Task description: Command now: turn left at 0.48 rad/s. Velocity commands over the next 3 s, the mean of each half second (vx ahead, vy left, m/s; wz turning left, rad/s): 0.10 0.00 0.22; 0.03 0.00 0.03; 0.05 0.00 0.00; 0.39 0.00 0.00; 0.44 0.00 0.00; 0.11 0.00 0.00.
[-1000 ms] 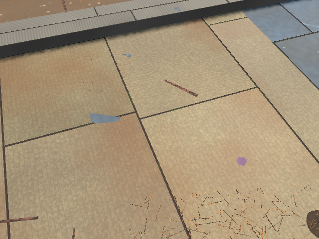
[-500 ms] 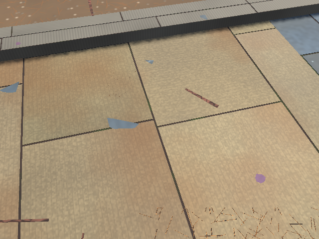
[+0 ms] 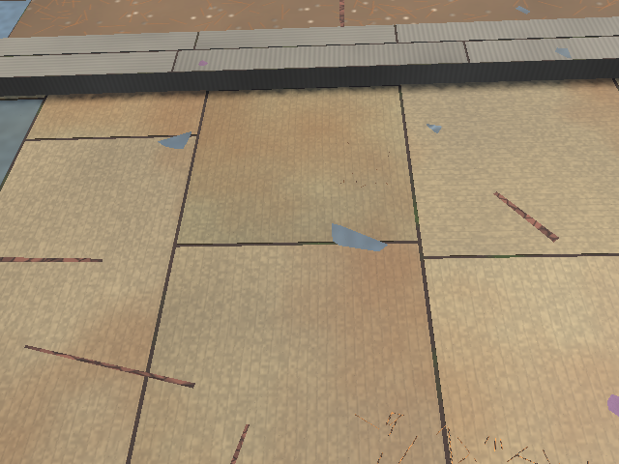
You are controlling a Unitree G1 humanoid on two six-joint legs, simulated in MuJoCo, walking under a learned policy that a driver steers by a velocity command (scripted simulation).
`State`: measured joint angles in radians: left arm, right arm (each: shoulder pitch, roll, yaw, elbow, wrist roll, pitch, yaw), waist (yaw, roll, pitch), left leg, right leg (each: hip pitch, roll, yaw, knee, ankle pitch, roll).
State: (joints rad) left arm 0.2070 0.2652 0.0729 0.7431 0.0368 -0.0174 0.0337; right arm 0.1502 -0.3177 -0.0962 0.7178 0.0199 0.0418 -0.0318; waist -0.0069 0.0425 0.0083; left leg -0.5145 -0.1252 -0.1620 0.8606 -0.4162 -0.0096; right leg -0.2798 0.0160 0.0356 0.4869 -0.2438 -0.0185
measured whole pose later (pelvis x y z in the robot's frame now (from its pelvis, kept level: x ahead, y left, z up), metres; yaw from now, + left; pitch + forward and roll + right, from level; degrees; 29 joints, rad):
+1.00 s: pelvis +0.08 +0.02 -0.01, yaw +6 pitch -1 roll +0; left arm 0.10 0.23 0.03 0.84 0.00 -0.02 -0.01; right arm 0.26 -0.25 -0.04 0.89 -0.01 0.04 -0.04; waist -0.01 0.00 0.04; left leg -0.06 0.00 -0.02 0.49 -0.42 -0.01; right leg -0.32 0.00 -0.03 0.58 -0.25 -0.03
